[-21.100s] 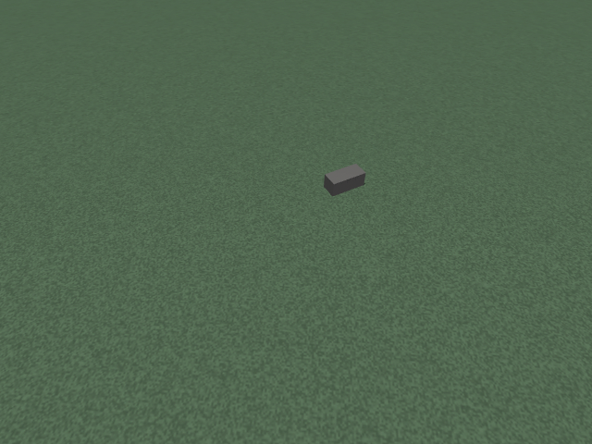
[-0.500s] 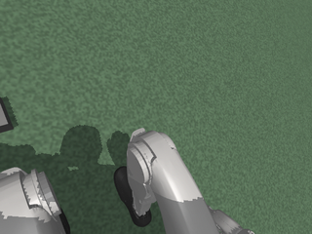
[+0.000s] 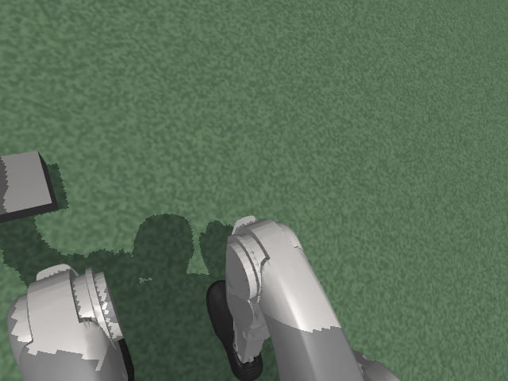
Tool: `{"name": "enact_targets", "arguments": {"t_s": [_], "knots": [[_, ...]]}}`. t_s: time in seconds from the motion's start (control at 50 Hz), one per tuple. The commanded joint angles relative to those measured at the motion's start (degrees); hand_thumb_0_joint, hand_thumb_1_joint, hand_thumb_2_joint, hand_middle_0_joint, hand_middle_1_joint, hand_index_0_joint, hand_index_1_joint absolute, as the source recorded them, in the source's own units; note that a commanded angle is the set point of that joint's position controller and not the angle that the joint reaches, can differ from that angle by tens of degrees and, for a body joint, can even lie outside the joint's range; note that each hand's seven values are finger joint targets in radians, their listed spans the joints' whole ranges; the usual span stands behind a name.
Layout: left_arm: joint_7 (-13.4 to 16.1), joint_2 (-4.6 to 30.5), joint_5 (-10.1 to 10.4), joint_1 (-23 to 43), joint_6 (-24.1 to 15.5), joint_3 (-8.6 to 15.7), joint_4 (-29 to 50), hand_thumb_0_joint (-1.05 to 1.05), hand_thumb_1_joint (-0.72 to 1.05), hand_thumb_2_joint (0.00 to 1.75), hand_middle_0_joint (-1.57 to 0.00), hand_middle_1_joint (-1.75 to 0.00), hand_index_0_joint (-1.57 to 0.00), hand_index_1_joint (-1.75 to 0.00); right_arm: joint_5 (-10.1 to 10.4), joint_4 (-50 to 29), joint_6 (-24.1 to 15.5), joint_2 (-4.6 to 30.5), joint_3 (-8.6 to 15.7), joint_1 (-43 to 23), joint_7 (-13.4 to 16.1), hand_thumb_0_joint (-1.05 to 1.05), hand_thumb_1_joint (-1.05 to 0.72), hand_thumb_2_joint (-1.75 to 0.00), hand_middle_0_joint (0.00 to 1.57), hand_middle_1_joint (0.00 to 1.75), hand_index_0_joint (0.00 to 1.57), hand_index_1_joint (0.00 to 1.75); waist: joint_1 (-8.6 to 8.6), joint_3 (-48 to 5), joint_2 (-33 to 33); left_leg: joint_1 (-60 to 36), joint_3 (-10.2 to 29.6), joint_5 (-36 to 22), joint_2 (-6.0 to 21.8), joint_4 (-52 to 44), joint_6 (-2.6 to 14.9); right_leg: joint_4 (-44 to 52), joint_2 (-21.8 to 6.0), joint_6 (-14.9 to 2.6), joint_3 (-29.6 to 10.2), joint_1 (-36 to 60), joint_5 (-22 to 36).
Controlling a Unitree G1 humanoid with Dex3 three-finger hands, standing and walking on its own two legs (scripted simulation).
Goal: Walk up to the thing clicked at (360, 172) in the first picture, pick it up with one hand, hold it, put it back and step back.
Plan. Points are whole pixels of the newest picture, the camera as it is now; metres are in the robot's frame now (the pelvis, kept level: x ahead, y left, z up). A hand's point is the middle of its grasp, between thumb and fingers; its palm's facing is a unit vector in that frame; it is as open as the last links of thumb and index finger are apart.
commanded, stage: settle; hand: left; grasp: from above
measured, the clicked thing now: out of the picture +0.44 +0.31 -0.25
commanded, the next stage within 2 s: lift in 0.42 s
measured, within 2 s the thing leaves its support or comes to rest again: neither
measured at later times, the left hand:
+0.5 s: hand out of the picture +0.42 +0.31 -0.13, palm faces -0.46 -0.09 -0.88, open 11.6 cm
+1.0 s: hand out of the picture +0.38 +0.32 -0.04, palm faces -0.47 -0.11 -0.87, open 11.5 cm
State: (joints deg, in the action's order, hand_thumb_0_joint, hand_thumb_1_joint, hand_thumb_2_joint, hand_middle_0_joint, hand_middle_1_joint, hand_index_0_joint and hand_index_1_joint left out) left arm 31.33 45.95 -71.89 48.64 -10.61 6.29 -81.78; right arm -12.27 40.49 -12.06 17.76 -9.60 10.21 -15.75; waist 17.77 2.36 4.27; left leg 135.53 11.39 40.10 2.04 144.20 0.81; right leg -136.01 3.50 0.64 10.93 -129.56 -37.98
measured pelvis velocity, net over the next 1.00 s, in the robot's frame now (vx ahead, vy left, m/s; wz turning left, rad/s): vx -0.01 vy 0.00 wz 0.13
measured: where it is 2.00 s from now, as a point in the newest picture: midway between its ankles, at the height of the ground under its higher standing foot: (184, 374)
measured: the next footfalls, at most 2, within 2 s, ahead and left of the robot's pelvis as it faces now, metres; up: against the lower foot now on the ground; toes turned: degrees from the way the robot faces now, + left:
none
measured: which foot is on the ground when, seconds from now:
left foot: down 0.00-1.00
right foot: down 0.00-1.00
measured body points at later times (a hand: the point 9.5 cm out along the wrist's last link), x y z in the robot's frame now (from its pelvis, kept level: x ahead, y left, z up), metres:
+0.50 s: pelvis -0.01 -0.01 +0.04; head +0.22 +0.08 +0.42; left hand +0.44 +0.31 -0.08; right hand +0.09 -0.27 -0.07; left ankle +0.07 +0.12 -0.27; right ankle +0.11 -0.11 -0.27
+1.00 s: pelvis -0.01 +0.00 +0.10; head +0.19 +0.07 +0.50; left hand +0.40 +0.32 +0.01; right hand +0.11 -0.26 -0.01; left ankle +0.07 +0.12 -0.27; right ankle +0.11 -0.11 -0.27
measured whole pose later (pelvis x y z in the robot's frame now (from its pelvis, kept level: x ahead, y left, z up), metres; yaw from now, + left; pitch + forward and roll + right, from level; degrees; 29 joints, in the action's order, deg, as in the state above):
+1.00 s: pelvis -0.01 +0.00 +0.10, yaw +7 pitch +35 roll -6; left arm 9.3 35.4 -62.7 40.1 -7.5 -2.5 -57.9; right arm -1.9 38.8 0.0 15.2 -0.5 10.9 -5.0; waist 9.2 -8.6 -1.3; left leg 121.3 3.8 36.7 1.1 122.6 1.5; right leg -119.3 1.7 0.6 4.2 -117.5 -37.2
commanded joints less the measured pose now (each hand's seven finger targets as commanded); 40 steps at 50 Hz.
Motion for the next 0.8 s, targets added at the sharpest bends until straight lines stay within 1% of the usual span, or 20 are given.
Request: {"name": "enact_targets", "arguments": {"t_s": [0.0,0.04,0.08,0.1,0.14,0.18,0.2,0.24,0.26,0.28,0.32,0.38,0.46,0.5,0.52,0.54,0.6,0.68,0.74,0.78], "knots": [[1.7,12.9,2.2,22.2,1.4,0.3,15.7,0.0,0.35,0.95,-0.76,-0.88,-0.77,-0.87,2.5,0.6,0.6,16.0,7.4,10.0,0.7,0.0,-0.91,-0.9,0.2,0.3,0.2,0.3,-1.41,-44.1,-31.3,-32.7,-5.7,-12.8,-0.3,-16.4,0.03,13.9,2.3,-3.16,0.7,19.4,15.2],[0.3,10.0,2.6,19.0,2.8,-1.1,13.6,0.0,0.4,0.97,-0.8,-0.89,-0.8,-0.88,3.1,1.3,1.5,15.5,8.1,9.9,1.1,0.0,-0.91,-0.9,0.2,0.3,0.2,0.3,-2.52,-43.7,-30.2,-33.7,-5.7,-12.3,-0.5,-18.3,-0.21,14.0,1.8,-3.37,0.8,18.0,14.1],[-1.2,9.2,2.6,20.4,3.3,-1.9,14.5,0.0,0.43,1.01,-0.84,-0.89,-0.84,-0.9,3.6,1.5,2.2,14.9,8.4,10.5,1.4,0.0,-0.91,-0.91,0.2,0.3,0.2,0.3,-2.16,-43.7,-28.3,-33.9,-5.9,-13.1,-0.5,-18.2,0.02,14.5,1.9,-3.36,0.2,18.8,14.6],[-2.1,6.1,3.4,20.0,3.8,-3.6,12.2,0.0,0.44,1.01,-0.85,-0.89,-0.84,-0.9,3.8,1.5,2.6,14.7,8.5,9.7,1.7,0.0,-0.91,-0.91,0.2,0.3,0.2,0.3,-1.84,-42.1,-25.9,-32.5,-5.9,-11.4,-0.9,-19.1,0.22,15.0,1.7,-3.43,0.2,17.9,13.1],[-3.2,8.6,3.9,23.5,3.5,-2.6,15.6,0.0,0.46,1.06,-0.88,-0.9,-0.86,-0.92,4.1,1.5,3.2,14.4,8.7,10.0,2.5,0.0,-0.92,-0.91,0.2,0.3,0.2,0.3,-2.12,-43.6,-25.3,-32.1,-6.1,-10.5,-1.0,-19.5,0.58,16.0,1.6,-3.31,-0.5,19.2,12.1],[-5.1,6.7,3.8,20.8,3.8,-3.9,13.3,0.0,0.49,1.08,-0.91,-0.89,-0.9,-0.91,4.5,1.5,3.8,13.8,9.0,10.2,3.0,0.0,-0.92,-0.91,0.2,0.3,0.2,0.3,-2.53,-43.6,-24.0,-33.0,-6.9,-11.4,-1.3,-20.2,0.53,16.7,1.4,-3.39,-1.1,20.9,12.5],[-5.8,7.3,4.4,23.4,3.5,-3.6,15.7,0.0,0.51,1.09,-0.93,-0.89,-0.91,-0.91,4.7,1.5,4.1,14.0,9.2,10.2,3.4,0.0,-0.92,-0.91,0.2,0.3,0.2,0.3,-2.38,-43.5,-22.9,-32.8,-6.9,-11.5,-1.3,-20.1,0.72,17.2,1.3,-3.28,-1.2,20.6,12.8],[-7.2,6.7,4.6,21.3,3.3,-3.9,13.0,0.0,0.53,1.11,-0.96,-0.88,-0.93,-0.91,5.0,1.0,4.9,13.5,9.1,9.7,4.2,0.0,-0.92,-0.91,0.2,0.3,0.2,0.3,-3.11,-43.6,-21.4,-31.7,-7.5,-11.6,-1.6,-20.0,0.84,18.2,1.3,-3.34,-2.0,22.0,12.4],[-7.9,6.2,4.7,21.7,3.0,-4.2,13.5,0.0,0.52,1.11,-0.94,-0.89,-0.92,-0.92,5.1,0.9,5.1,13.5,9.2,9.9,4.5,0.0,-0.92,-0.91,0.2,0.3,0.2,0.3,-2.61,-42.4,-21.0,-31.4,-7.6,-11.3,-1.7,-20.3,0.76,18.2,1.2,-3.51,-2.1,21.8,11.9],[-8.3,8.0,4.5,23.5,2.4,-3.2,16.7,0.0,0.53,1.13,-0.95,-0.91,-0.93,-0.93,5.0,0.7,5.5,13.2,9.4,10.2,4.9,0.0,-0.91,-0.91,0.2,0.3,0.2,0.3,-3.02,-43.6,-21.1,-31.7,-7.7,-11.4,-1.7,-20.5,0.77,18.7,1.2,-3.44,-2.2,22.8,11.7],[-9.4,8.4,4.3,22.9,2.0,-2.9,15.5,0.0,0.57,1.13,-0.98,-0.89,-0.96,-0.92,5.1,0.4,6.1,12.9,9.4,10.3,5.5,0.0,-0.91,-0.91,0.2,0.3,0.2,0.3,-3.33,-43.9,-19.8,-31.3,-8.0,-11.6,-1.8,-20.6,0.88,19.1,1.1,-3.4,-2.6,24.1,11.6],[-10.3,7.4,4.6,22.6,1.1,-3.6,16.1,0.0,0.56,1.12,-0.97,-0.89,-0.95,-0.92,5.3,-0.5,6.8,12.2,9.3,9.9,6.3,0.0,-0.91,-0.9,0.2,0.3,0.2,0.3,-3.6,-44.4,-19.5,-31.8,-8.3,-11.1,-1.9,-21.3,0.89,19.9,1.0,-3.36,-3.3,24.7,10.9],[-10.5,9.7,4.0,23.9,0.2,-2.2,18.7,0.0,0.57,1.15,-0.98,-0.88,-0.95,-0.91,5.6,-0.7,7.9,12.2,9.8,10.1,7.6,0.0,-0.91,-0.9,0.2,0.3,0.2,0.3,-4.82,-47.5,-21.2,-33.7,-8.6,-11.5,-2.0,-22.0,0.69,20.2,0.8,-3.49,-3.6,25.3,11.1],[-10.5,8.7,3.9,23.8,0.1,-2.8,19.1,0.0,0.62,1.1,-1.04,-0.9,-1.02,-0.92,5.8,-0.8,8.1,12.5,10.1,10.3,8.2,0.0,-0.94,-0.91,0.2,0.3,0.2,0.3,-4.33,-45.6,-21.3,-34.7,-8.5,-10.5,-2.1,-23.2,0.52,20.6,0.6,-3.65,-2.8,23.2,10.3],[-10.7,8.1,3.7,23.3,0.1,-3.2,18.8,0.0,0.54,1.1,-0.96,-0.82,-0.94,-0.84,5.8,-0.7,8.1,12.5,10.1,10.5,8.3,0.0,-0.89,-0.9,0.2,0.3,0.2,0.3,-4.35,-44.8,-21.8,-35.1,-8.2,-10.2,-2.1,-23.9,0.35,20.4,0.5,-3.85,-2.4,22.3,9.9],[-10.7,10.0,3.9,23.8,-0.1,-2.0,21.2,0.0,0.57,1.09,-1.01,-0.87,-0.98,-0.89,6.1,-0.8,8.3,12.2,10.1,10.6,8.6,0.0,-0.93,-0.91,0.2,0.3,0.2,0.3,-5.41,-48.2,-23.1,-36.7,-8.5,-10.7,-2.0,-24.3,0.46,20.3,0.6,-3.63,-2.7,23.7,10.7],[-11.4,9.7,5.0,21.4,0.8,-1.9,23.8,0.0,0.63,1.11,-1.01,-0.86,-0.99,-0.88,6.7,-1.5,8.9,11.7,11.0,11.0,9.1,0.0,-0.92,-0.91,0.2,0.3,0.2,0.3,-6.6,-52.1,-23.2,-38.9,-8.9,-12.0,-2.1,-25.9,0.55,21.3,0.4,-3.53,-3.5,26.7,12.0],[-14.1,8.9,6.8,22.0,2.4,-2.8,27.1,0.0,0.62,1.14,-1.02,-0.85,-0.99,-0.88,7.9,-1.5,9.6,11.7,12.2,11.6,9.7,0.0,-0.92,-0.91,0.2,0.3,0.2,0.3,-6.72,-52.9,-23.9,-42.2,-8.7,-11.9,-2.1,-28.4,0.55,22.8,0.1,-3.69,-3.5,25.6,12.0],[-15.8,8.0,7.1,17.9,2.7,-2.9,28.8,0.0,0.64,1.14,-1.03,-0.85,-1.0,-0.88,8.7,-1.7,10.2,11.4,12.9,11.3,10.2,0.0,-0.91,-0.91,0.2,0.3,0.2,0.3,-8.22,-52.1,-23.5,-42.8,-8.9,-11.7,-2.3,-30.4,0.57,24.0,-0.3,-3.66,-4.1,26.1,11.5],[-16.5,7.2,7.5,17.4,2.7,-3.4,30.0,0.0,0.64,1.15,-1.04,-0.84,-1.01,-0.87,9.1,-2.2,10.5,11.1,13.2,11.3,10.5,0.0,-0.91,-0.91,0.2,0.3,0.2,0.3,-8.0,-50.9,-21.4,-42.7,-8.6,-10.2,-2.4,-31.8,0.77,25.5,-0.2,-3.67,-4.3,26.6,10.3]]}}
